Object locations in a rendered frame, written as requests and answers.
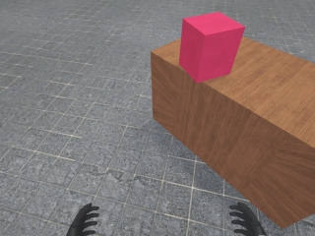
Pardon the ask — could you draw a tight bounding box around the robot right hand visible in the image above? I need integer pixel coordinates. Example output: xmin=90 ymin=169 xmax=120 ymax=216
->
xmin=229 ymin=202 xmax=267 ymax=236

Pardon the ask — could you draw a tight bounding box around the carton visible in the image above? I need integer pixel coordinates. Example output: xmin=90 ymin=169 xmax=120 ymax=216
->
xmin=179 ymin=12 xmax=246 ymax=84

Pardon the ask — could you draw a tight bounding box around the pedestal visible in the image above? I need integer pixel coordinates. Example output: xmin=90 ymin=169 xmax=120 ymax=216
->
xmin=151 ymin=36 xmax=315 ymax=229

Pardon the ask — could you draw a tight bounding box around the robot left hand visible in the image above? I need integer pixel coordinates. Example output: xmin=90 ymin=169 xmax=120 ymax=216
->
xmin=66 ymin=203 xmax=99 ymax=236

